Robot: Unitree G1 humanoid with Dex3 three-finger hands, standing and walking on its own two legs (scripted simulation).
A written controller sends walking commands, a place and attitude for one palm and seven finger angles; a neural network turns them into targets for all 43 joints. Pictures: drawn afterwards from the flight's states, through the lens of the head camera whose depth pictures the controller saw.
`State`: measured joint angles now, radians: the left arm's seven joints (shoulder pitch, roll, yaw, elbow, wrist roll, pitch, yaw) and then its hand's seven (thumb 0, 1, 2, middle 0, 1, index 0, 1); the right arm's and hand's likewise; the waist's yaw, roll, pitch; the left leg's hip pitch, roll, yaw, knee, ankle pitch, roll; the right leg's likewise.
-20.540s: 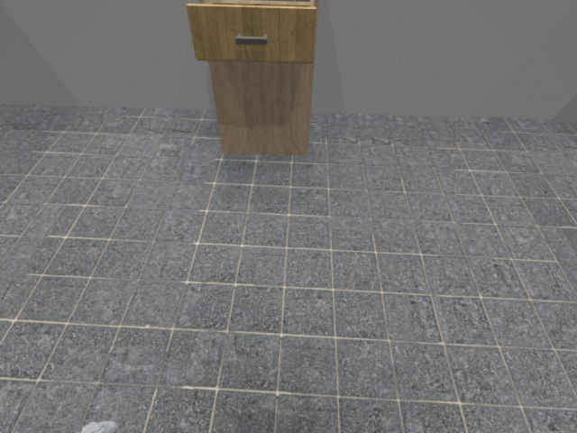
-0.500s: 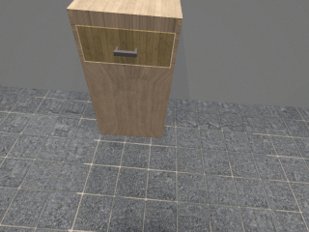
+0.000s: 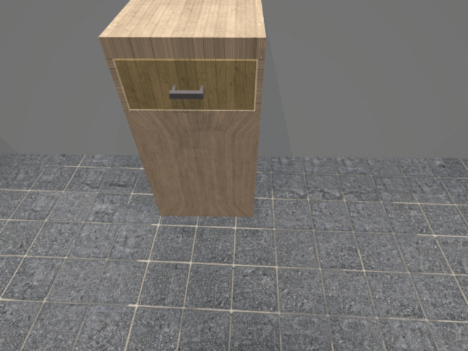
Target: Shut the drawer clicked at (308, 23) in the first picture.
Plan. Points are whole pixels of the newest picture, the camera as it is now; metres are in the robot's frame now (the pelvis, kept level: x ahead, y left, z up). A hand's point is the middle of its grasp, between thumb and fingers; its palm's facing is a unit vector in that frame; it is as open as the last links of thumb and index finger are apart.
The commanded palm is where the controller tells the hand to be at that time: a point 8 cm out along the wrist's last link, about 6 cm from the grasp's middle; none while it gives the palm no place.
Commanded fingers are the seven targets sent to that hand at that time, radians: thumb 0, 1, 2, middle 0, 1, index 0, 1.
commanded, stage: let the arm hang, fingers relaxed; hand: left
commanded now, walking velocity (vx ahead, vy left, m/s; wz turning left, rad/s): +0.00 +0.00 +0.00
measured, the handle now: (187, 91) +0.86 +0.20 -0.01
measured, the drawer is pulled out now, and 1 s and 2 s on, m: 0.00 0.00 0.00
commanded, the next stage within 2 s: look to check the result in 0.24 s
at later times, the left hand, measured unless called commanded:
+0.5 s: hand out of the picture +0.02 +0.17 -0.17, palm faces +0.02 -0.98 -0.22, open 7.4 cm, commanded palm none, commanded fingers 0.00 0.90 0.90 -0.20 -0.30 -0.20 -0.30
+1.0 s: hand out of the picture +0.04 +0.17 -0.17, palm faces +0.01 -0.97 -0.23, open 7.4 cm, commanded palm none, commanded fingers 0.00 0.90 0.90 -0.20 -0.30 -0.20 -0.30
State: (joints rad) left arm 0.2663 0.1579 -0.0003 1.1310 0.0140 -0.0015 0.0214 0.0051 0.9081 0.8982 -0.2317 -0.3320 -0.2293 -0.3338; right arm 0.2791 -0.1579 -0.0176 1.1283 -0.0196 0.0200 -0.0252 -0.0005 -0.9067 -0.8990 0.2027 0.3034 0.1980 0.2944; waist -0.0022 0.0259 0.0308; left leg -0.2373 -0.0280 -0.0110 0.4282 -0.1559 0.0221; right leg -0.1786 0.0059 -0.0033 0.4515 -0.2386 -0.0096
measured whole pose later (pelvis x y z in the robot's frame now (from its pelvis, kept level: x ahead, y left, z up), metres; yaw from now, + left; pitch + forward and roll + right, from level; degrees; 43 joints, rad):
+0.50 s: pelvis +0.01 -0.01 +0.00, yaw +0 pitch -2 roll +0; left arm 0.24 0.17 0.01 1.14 0.01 0.00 0.02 0.01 0.91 0.90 -0.20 -0.29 -0.20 -0.30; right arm 0.26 -0.17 -0.02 1.14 -0.02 0.02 -0.03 0.00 -0.91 -0.90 0.20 0.30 0.20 0.29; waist -0.01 0.02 0.06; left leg -0.21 -0.01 -0.02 0.42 -0.17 0.00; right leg -0.14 0.03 -0.01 0.41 -0.24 -0.03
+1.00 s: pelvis +0.02 -0.01 +0.00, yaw +0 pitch -2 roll +0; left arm 0.22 0.18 0.01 1.14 0.01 -0.01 0.02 0.00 0.91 0.90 -0.20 -0.29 -0.20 -0.30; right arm 0.22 -0.18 -0.01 1.14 -0.02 0.01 -0.03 0.00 -0.91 -0.90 0.20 0.30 0.20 0.29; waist 0.00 0.02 0.06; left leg -0.18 0.00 -0.01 0.39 -0.18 0.00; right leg -0.11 0.03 0.00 0.39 -0.24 -0.03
